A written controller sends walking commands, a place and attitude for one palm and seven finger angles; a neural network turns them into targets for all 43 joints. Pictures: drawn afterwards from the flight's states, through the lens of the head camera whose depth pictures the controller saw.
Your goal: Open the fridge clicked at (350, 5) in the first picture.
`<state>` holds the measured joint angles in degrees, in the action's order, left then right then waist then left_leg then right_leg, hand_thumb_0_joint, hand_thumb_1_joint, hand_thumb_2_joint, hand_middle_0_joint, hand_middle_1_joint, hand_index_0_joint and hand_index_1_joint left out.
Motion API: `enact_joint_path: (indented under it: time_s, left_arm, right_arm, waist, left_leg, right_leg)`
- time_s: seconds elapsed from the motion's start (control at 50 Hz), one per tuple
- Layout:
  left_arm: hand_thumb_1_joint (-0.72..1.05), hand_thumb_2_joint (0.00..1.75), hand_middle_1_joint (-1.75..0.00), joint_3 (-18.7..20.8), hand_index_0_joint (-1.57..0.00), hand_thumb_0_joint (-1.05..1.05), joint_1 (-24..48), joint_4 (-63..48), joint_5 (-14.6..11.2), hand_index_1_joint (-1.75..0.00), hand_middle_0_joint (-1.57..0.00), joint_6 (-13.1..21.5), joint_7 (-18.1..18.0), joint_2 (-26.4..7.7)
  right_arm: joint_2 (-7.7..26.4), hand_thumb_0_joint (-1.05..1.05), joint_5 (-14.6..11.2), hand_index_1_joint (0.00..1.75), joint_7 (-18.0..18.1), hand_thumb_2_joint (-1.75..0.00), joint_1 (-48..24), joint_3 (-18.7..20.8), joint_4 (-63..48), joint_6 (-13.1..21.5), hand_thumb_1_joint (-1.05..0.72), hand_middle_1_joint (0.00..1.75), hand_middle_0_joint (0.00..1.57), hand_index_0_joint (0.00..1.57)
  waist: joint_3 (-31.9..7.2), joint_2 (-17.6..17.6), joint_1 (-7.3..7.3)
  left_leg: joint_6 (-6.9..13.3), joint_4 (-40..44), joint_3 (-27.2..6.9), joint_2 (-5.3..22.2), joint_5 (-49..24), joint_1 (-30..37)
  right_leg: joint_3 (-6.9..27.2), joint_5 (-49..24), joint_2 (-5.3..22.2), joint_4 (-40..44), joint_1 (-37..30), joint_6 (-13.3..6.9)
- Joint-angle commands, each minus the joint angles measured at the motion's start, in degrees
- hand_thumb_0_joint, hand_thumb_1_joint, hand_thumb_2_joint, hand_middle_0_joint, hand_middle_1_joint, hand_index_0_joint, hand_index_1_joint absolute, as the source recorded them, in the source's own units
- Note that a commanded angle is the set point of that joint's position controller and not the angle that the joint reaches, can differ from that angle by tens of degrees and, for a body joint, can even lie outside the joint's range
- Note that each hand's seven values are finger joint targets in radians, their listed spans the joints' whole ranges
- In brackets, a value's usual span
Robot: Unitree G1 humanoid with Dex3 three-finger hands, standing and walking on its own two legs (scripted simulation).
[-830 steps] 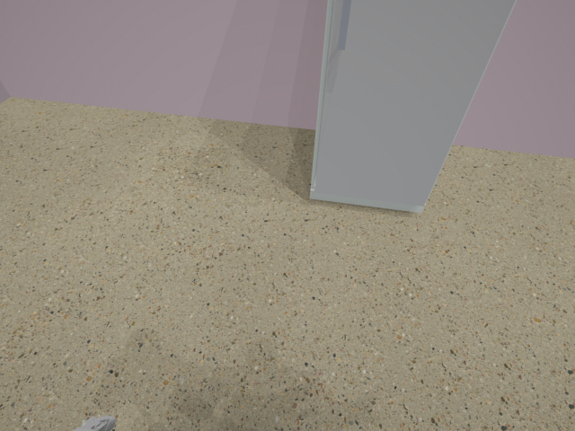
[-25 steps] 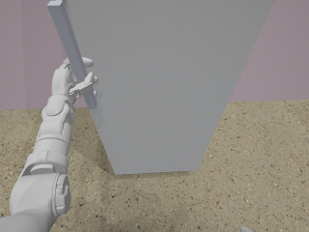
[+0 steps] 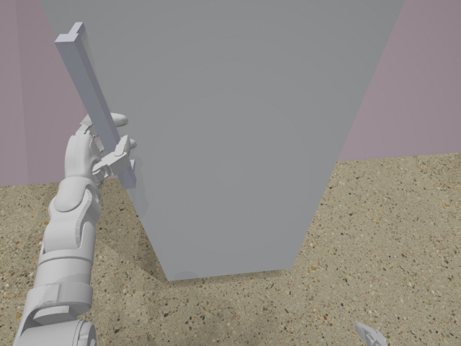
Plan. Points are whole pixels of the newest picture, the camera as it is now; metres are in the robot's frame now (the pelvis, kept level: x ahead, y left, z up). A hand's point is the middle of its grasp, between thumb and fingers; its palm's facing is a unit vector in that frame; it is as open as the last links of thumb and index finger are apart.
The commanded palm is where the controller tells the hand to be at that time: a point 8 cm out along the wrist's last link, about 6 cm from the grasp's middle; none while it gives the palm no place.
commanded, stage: pull the door a little, standing still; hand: left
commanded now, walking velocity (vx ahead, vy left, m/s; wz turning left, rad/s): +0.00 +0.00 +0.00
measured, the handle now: (108, 119) +0.44 +0.22 +0.17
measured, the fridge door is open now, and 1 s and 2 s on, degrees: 0 13 45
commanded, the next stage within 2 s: walk backward, drawing the door open in 0.42 s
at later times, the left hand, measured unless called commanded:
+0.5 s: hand (122, 171) +0.35 +0.19 +0.14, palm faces +0.11 -0.99 -0.02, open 6.3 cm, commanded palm +0.28 +0.23 +0.14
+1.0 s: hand (128, 205) +0.30 +0.16 +0.13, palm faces +0.31 -0.90 -0.29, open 6.6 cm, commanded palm +0.25 +0.20 +0.13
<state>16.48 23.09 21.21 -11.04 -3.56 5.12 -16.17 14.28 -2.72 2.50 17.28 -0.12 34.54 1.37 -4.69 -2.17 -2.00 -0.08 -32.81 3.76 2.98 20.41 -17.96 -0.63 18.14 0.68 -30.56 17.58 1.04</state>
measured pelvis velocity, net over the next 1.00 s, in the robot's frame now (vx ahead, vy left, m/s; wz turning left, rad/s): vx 0.09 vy -0.03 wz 0.09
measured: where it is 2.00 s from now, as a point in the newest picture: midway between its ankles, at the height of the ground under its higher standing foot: outside the picture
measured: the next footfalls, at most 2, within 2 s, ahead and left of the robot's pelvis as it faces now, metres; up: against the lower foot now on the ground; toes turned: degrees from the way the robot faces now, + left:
right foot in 0.80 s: +0.12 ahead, -0.05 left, +0.00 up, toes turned -6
left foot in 1.12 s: +0.18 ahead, +0.09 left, +0.00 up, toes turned +17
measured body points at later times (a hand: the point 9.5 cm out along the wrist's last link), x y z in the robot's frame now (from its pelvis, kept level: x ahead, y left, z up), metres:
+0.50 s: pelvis +0.06 +0.01 +0.01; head +0.06 +0.00 +0.46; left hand +0.34 +0.24 +0.15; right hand +0.20 -0.23 -0.07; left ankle -0.04 +0.12 -0.72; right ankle -0.03 -0.12 -0.72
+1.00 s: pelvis +0.09 -0.03 +0.00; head +0.12 -0.07 +0.45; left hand +0.27 +0.21 +0.15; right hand +0.29 -0.23 -0.10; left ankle +0.10 +0.10 -0.67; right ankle +0.08 -0.05 -0.73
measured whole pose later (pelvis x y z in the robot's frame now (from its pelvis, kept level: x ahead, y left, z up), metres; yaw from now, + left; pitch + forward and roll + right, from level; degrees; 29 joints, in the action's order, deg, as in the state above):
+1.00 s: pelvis +0.09 -0.03 +0.00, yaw +5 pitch -1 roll +3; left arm 6.8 -25.1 -24.9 -3.1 3.3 -5.0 -10.4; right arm 12.7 1.5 5.4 10.0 -0.5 31.4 0.8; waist 3.6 -3.7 0.4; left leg -1.4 -57.7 4.4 -0.3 21.5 -28.8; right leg -12.4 17.4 -0.2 -28.7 11.4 -7.2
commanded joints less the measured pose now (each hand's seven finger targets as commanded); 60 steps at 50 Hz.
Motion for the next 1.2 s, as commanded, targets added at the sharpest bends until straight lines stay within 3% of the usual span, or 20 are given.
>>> enact_joint_path:
  time_s: [0.0, 0.26, 0.48, 0.5, 0.52, 0.54, 0.56, 0.6, 0.66, 0.74, 0.78, 0.8, 0.82, 0.9, 0.96, 1.04, 1.08, 1.1, 1.12, 1.18]
  left_arm:
    - [0.90, 0.90, -1.40, 2.0, -0.45, 0.00, 23.1, -14.5, 0.1, -1.40, -0.45, 2.0, 0.8, -12.0]
    - [0.90, 0.90, -1.40, 0.1, -0.45, 0.00, -0.2, -29.4, -1.6, -1.40, -0.45, 2.6, 1.6, -6.1]
    - [0.90, 0.90, -1.40, -1.5, -0.45, 0.00, -42.0, -60.6, -3.1, -1.40, -0.45, -0.9, -0.5, -1.4]
    - [0.90, 0.90, -1.40, -0.3, -0.45, 0.00, -40.2, -64.2, -2.8, -1.40, -0.45, -0.8, -1.3, -3.2]
    - [0.90, 0.90, -1.40, 8.1, -0.45, 0.00, -18.4, -57.3, 6.5, -1.40, -0.45, 4.4, -7.5, -19.4]
    - [0.90, 0.90, -1.40, 2.4, -0.45, 0.00, -30.5, -49.5, 6.4, -1.40, -0.45, 5.5, -8.9, -8.5]
    - [0.90, 0.90, -1.40, -1.8, -0.45, 0.00, -37.1, -50.2, 7.1, -1.40, -0.45, 6.3, -9.1, -4.9]
    - [0.90, 0.90, -1.40, -3.4, -0.45, 0.00, -37.7, -57.3, 7.2, -1.40, -0.45, 8.1, -9.8, -5.0]
    - [0.90, 0.90, -1.40, -6.4, -0.45, 0.00, -41.0, -61.0, 8.5, -1.40, -0.45, 8.2, -10.4, -2.8]
    - [0.90, 0.90, -1.40, -4.8, -0.45, 0.00, -46.5, -64.3, 7.9, -1.40, -0.45, 8.0, -11.5, -3.7]
    - [0.90, 0.90, -1.40, -1.9, -0.45, 0.00, -51.1, -65.1, 7.5, -1.40, -0.45, 9.2, -11.8, -6.3]
    - [0.90, 0.90, -1.40, -1.6, -0.45, 0.00, -54.2, -60.2, 6.8, -1.40, -0.45, 9.5, -12.2, -5.6]
    - [0.90, 0.90, -1.40, -1.7, -0.45, 0.00, -54.7, -55.4, 6.9, -1.40, -0.45, 9.7, -12.4, -4.3]
    - [0.90, 0.90, -1.40, -4.3, -0.45, 0.00, -49.9, -54.8, 9.0, -1.40, -0.45, 11.9, -11.1, -1.3]
    - [0.90, 0.90, -1.40, -5.3, -0.45, 0.00, -45.2, -60.6, 9.2, -1.40, -0.45, 11.3, -10.3, -2.2]
    - [0.90, 0.90, -1.40, -8.1, -0.45, 0.00, -43.6, -64.1, 9.5, -1.40, -0.45, 11.2, -10.5, -1.3]
    - [0.90, 0.90, -1.40, -9.1, -0.45, 0.00, -42.1, -66.5, 9.7, -1.40, -0.45, 12.3, -10.8, -2.2]
    - [0.90, 0.90, -1.40, -9.0, -0.45, 0.00, -42.1, -66.5, 9.4, -1.40, -0.45, 13.2, -10.9, -1.4]
    - [0.90, 0.90, -1.40, -7.9, -0.45, 0.00, -41.1, -67.4, 11.5, -1.40, -0.45, 14.4, -11.3, -3.6]
    - [0.90, 0.90, -1.40, -3.7, -0.45, 0.00, -38.7, -72.4, 12.4, -1.40, -0.45, 14.2, -11.0, -7.6]
  right_arm:
    - [7.3, 0.00, 0.0, 0.30, 1.6, -0.90, -2.4, 2.6, -6.4, 1.5, -0.90, 0.30, 0.20, 0.20]
    - [5.6, 0.00, 0.4, 0.30, -0.1, -0.90, -7.4, 1.7, -10.4, 2.4, -0.90, 0.30, 0.20, 0.20]
    - [4.0, 0.00, 1.0, 0.30, -1.9, -0.90, -10.5, 1.0, -14.4, 3.7, -0.90, 0.30, 0.20, 0.20]
    - [4.1, 0.00, 1.1, 0.30, -1.7, -0.90, -10.4, 1.1, -14.1, 3.9, -0.90, 0.30, 0.20, 0.20]
    - [7.8, 0.00, 2.3, 0.30, 0.1, -0.90, -9.5, 1.1, -11.8, 3.2, -0.90, 0.30, 0.20, 0.20]
    - [5.8, 0.00, 3.2, 0.30, 0.6, -0.90, -8.1, 1.4, -11.1, 3.0, -0.90, 0.30, 0.20, 0.20]
    - [5.8, 0.00, 3.5, 0.30, 0.7, -0.90, -8.9, 1.3, -12.3, 2.7, -0.90, 0.30, 0.20, 0.20]
    - [6.0, 0.00, 3.5, 0.30, 1.1, -0.90, -8.9, 1.5, -12.9, 2.2, -0.90, 0.30, 0.20, 0.20]
    - [5.1, 0.00, 5.5, 0.30, -0.5, -0.90, -8.3, 2.2, -12.9, 1.6, -0.90, 0.30, 0.20, 0.20]
    - [3.0, 0.00, 4.3, 0.30, -0.7, -0.90, -9.3, 2.0, -14.0, 1.1, -0.90, 0.30, 0.20, 0.20]
    - [3.0, 0.00, 3.5, 0.30, 1.0, -0.90, -12.8, 1.2, -15.8, 1.4, -0.90, 0.30, 0.20, 0.20]
    - [2.0, 0.00, 3.2, 0.30, 2.2, -0.90, -12.3, 0.8, -16.2, 2.5, -0.90, 0.30, 0.20, 0.20]
    - [1.3, 0.00, 2.9, 0.30, 2.7, -0.90, -10.9, 0.4, -15.7, 3.7, -0.90, 0.30, 0.20, 0.20]
    - [-0.2, 0.00, 4.2, 0.30, 3.1, -0.90, -10.1, -0.1, -12.4, 2.7, -0.90, 0.30, 0.20, 0.20]
    - [0.2, 0.00, 4.0, 0.30, 4.1, -0.90, -12.1, 0.4, -12.8, 2.1, -0.90, 0.30, 0.20, 0.20]
    - [0.6, 0.00, 4.5, 0.30, 4.5, -0.90, -12.1, 0.3, -11.4, 3.1, -0.90, 0.30, 0.20, 0.20]
    - [2.2, 0.00, 4.5, 0.30, 4.9, -0.90, -8.2, 1.0, -9.9, 4.4, -0.90, 0.30, 0.20, 0.20]
    - [3.1, 0.00, 5.6, 0.30, 4.4, -0.90, -8.7, 1.3, -10.0, 5.3, -0.90, 0.30, 0.20, 0.20]
    - [3.3, 0.00, 6.8, 0.30, 3.3, -0.90, -9.6, 1.5, -9.4, 5.8, -0.90, 0.30, 0.20, 0.20]
    - [1.6, 0.00, 6.6, 0.30, 2.7, -0.90, -14.2, 2.3, -8.8, 6.3, -0.90, 0.30, 0.20, 0.20]
  waist:
    - [-17.9, -1.2, 1.28]
    - [-18.6, -0.8, 5.16]
    - [-10.9, -1.8, 7.17]
    - [-10.3, -1.5, 6.50]
    - [-6.8, -1.0, 1.27]
    - [-7.0, 1.9, 1.31]
    - [-7.5, 1.9, 2.25]
    - [-7.2, -4.1, 1.33]
    - [-2.6, -16.2, -0.38]
    - [-4.6, -8.8, 0.62]
    - [-6.0, -1.0, 4.22]
    - [-4.7, 6.0, 4.56]
    - [-3.4, 14.8, 5.76]
    - [-5.7, 9.9, 2.21]
    - [-3.7, 13.4, 2.79]
    - [0.7, 7.8, 1.98]
    - [-1.6, -1.4, -1.33]
    - [-4.0, -12.0, 0.12]
    - [-4.5, -11.5, 0.79]
    - [-1.1, -4.9, 1.70]
  left_leg:
    - [1.3, 0.4, -2.4, -1.3, -40.9, 11.2]
    - [0.7, 2.4, -2.2, -1.0, -47.6, 13.6]
    - [-0.2, 5.0, -1.9, -0.6, -47.3, 11.1]
    - [-0.4, 5.0, -2.2, -0.6, -47.1, 10.9]
    - [1.1, 1.8, -2.4, -0.5, -44.4, 7.7]
    - [0.9, 0.4, -3.4, -0.9, -47.0, 6.9]
    - [0.6, 0.2, -3.4, -1.0, -49.2, 6.4]
    - [0.4, 4.3, -5.6, 0.1, -66.7, 12.4]
    - [0.1, 5.3, -12.8, 5.0, -92.2, 34.6]
    - [-1.3, -3.5, -10.2, 2.1, -80.4, 28.0]
    - [-2.9, -11.3, -7.8, -2.7, -36.0, -2.5]
    - [-2.8, -17.6, -6.2, -7.8, -1.3, -15.3]
    - [-0.8, -26.0, -4.9, -9.2, 9.6, -19.7]
    - [-1.8, -30.2, -1.1, -3.3, 2.9, -13.0]
    - [-1.1, -23.4, 3.0, -1.8, -0.9, -4.8]
    - [-0.5, -11.3, 4.8, -0.1, -5.6, 1.2]
    - [2.3, 7.0, -3.9, 4.1, -19.3, 15.1]
    - [9.4, 18.1, -31.3, 19.3, -34.4, 21.6]
    - [13.9, 22.0, -43.4, 26.1, -31.7, 17.9]
    - [9.6, 20.9, -36.8, 20.8, -11.9, 8.1]
  right_leg:
    - [-2.4, -36.3, -1.8, -0.2, -8.0, -1.8]
    - [-3.3, -41.6, -1.1, 0.0, -14.3, -2.1]
    - [-5.2, -41.2, -0.8, 2.3, -16.0, -2.5]
    - [-5.2, -42.0, -0.7, 2.3, -15.9, -2.5]
    - [-0.7, -48.5, 1.8, 2.7, -15.3, -2.1]
    - [-2.3, -51.7, 3.4, 1.1, -15.5, -2.2]
    - [-3.2, -51.9, 2.9, -0.9, -16.4, -1.7]
    - [-5.7, -41.3, -0.1, -5.9, -11.0, -0.2]
    - [-7.0, 1.9, -5.9, -8.8, 14.5, 0.2]
    - [-8.0, -16.9, -5.6, 9.7, 0.7, -1.8]
    - [-0.3, -58.7, 4.0, 9.3, -27.6, -6.5]
    - [4.7, -76.4, 13.2, 5.2, -34.4, -9.6]
    - [3.8, -82.7, 16.4, 2.8, -33.3, -8.0]
    - [-4.2, -56.8, 14.8, 4.1, -18.7, -5.8]
    - [-7.2, -37.3, 12.7, 7.9, -6.7, -4.5]
    - [-8.9, -22.6, 12.3, 7.9, 0.8, -4.7]
    - [-10.5, -17.5, 6.9, -11.9, 7.4, 0.7]
    - [-6.2, 6.6, -1.4, -30.7, 16.7, 5.2]
    - [3.2, 14.9, -2.6, -42.7, 14.4, 5.0]
    - [8.1, 8.8, -0.1, -38.7, 14.8, 1.7]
